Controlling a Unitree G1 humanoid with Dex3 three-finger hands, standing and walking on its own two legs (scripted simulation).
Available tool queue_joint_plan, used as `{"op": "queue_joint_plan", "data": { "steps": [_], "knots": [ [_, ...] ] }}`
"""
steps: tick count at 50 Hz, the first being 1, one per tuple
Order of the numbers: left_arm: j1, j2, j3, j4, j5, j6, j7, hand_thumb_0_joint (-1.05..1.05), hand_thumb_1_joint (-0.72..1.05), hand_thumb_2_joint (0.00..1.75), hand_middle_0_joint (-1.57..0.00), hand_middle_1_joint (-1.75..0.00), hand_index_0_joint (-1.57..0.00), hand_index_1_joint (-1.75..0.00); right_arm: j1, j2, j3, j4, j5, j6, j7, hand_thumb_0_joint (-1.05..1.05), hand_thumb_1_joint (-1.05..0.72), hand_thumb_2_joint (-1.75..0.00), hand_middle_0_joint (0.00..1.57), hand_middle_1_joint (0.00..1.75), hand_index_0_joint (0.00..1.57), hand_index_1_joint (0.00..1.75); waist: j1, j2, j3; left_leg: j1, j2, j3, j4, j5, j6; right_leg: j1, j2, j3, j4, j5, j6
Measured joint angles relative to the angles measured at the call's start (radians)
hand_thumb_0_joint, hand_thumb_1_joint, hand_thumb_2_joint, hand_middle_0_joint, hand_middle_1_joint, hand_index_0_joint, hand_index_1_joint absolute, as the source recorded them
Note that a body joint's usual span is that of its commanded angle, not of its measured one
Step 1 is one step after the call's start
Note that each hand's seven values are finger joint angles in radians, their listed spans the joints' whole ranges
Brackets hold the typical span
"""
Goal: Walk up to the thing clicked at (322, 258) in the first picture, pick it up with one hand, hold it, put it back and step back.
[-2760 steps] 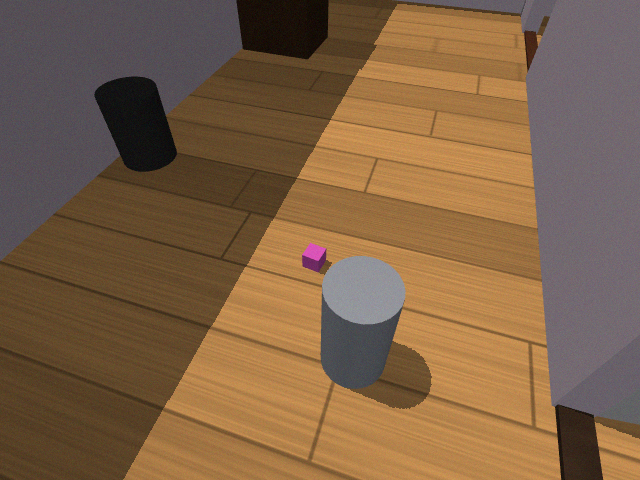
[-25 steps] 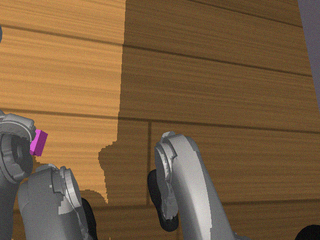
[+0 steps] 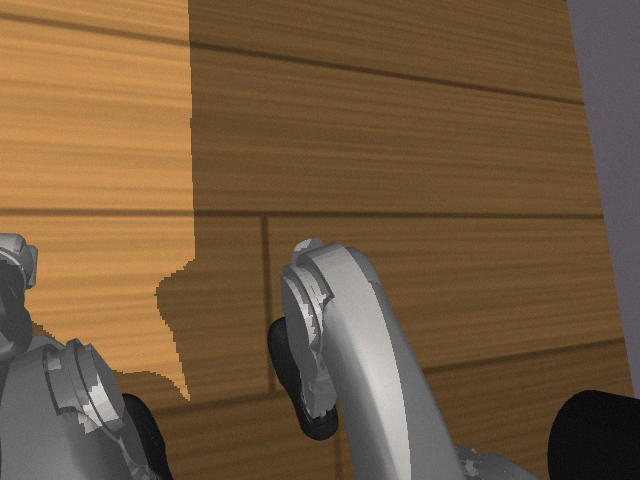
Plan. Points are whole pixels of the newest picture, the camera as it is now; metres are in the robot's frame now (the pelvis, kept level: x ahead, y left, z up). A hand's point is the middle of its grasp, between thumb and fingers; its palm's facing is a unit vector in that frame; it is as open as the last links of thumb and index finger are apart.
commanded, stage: rest palm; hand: left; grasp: from above
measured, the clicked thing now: out of the picture +0.42 +0.26 -0.28
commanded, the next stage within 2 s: close in 1.18 s
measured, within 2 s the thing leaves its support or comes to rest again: neither
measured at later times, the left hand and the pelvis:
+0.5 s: hand out of the picture +0.44 +0.26 -0.23, palm faces -0.05 -0.47 -0.88, open 13.0 cm; pelvis +0.00 +0.00 -0.01, yaw -2 degrees
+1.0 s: hand out of the picture +0.44 +0.25 -0.25, palm faces -0.06 -0.49 -0.87, open 12.5 cm; pelvis +0.00 +0.01 -0.01, yaw -2 degrees
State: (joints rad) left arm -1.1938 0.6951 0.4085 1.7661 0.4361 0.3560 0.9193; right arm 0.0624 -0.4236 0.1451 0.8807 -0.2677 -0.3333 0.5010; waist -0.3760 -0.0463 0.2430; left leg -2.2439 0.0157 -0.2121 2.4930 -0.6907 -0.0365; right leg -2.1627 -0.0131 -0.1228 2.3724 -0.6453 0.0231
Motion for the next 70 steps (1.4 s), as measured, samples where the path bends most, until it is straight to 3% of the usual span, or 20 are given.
{"op": "queue_joint_plan", "data": {
  "steps": [6,20,26,50,57,70],
  "knots": [
    [-0.004,0.010,0.008,-0.008,-0.028,0.006,0.007,0.00,-0.50,1.01,-0.12,-1.05,-0.10,-1.06,-0.026,0.008,0.032,-0.035,0.005,0.003,0.007,0.00,-0.91,-0.90,0.19,0.30,0.20,0.30,-0.009,0.000,0.020,0.003,-0.004,-0.007,0.017,-0.007,0.002,0.009,-0.001,-0.004,0.013,-0.008,0.003],
    [-0.014,0.043,-0.029,0.004,-0.027,0.014,-0.029,0.00,-0.44,1.07,-0.14,-1.14,-0.13,-1.14,-0.034,0.002,0.078,-0.082,0.032,0.005,0.022,0.00,-0.91,-0.89,0.19,0.30,0.20,0.30,-0.005,-0.011,0.026,-0.018,-0.003,-0.019,0.045,-0.006,0.008,-0.004,0.006,-0.012,0.025,0.001,0.013],
    [-0.002,0.050,-0.027,0.007,-0.017,0.008,-0.021,0.00,-0.43,1.09,-0.15,-1.15,-0.14,-1.15,-0.021,-0.003,0.080,-0.091,0.040,0.007,0.023,0.00,-0.91,-0.89,0.19,0.30,0.20,0.30,-0.007,-0.022,0.025,-0.019,-0.003,-0.031,0.049,-0.010,0.004,-0.004,0.008,-0.022,0.023,0.001,0.011],
    [0.013,0.074,-0.043,0.011,-0.048,-0.011,-0.029,0.00,-0.37,1.11,-0.17,-1.16,-0.16,-1.16,-0.018,-0.008,0.111,-0.116,0.035,0.017,0.023,0.00,-0.90,-0.89,0.19,0.30,0.20,0.30,-0.024,-0.035,0.037,-0.025,-0.005,-0.046,0.066,-0.023,0.004,-0.005,0.011,-0.033,0.029,-0.006,0.013],
    [0.015,0.077,-0.037,0.026,-0.017,-0.022,-0.029,0.00,-0.35,1.11,-0.20,-1.16,-0.19,-1.16,-0.016,0.001,0.112,-0.127,0.045,0.016,0.018,0.00,-0.90,-0.89,0.19,0.30,0.20,0.30,-0.021,-0.035,0.026,-0.036,-0.001,-0.052,0.066,-0.025,0.003,-0.017,0.016,-0.038,0.023,-0.001,0.013],
    [0.021,0.087,-0.044,0.049,-0.016,-0.043,-0.025,0.00,-0.25,1.05,-0.27,-1.10,-0.27,-1.10,-0.009,-0.005,0.119,-0.131,0.039,0.008,0.017,0.00,-0.90,-0.89,0.19,0.30,0.20,0.30,-0.030,-0.042,0.021,-0.032,-0.002,-0.061,0.068,-0.030,0.004,-0.009,0.017,-0.045,0.019,-0.005,0.015]
  ]
}}
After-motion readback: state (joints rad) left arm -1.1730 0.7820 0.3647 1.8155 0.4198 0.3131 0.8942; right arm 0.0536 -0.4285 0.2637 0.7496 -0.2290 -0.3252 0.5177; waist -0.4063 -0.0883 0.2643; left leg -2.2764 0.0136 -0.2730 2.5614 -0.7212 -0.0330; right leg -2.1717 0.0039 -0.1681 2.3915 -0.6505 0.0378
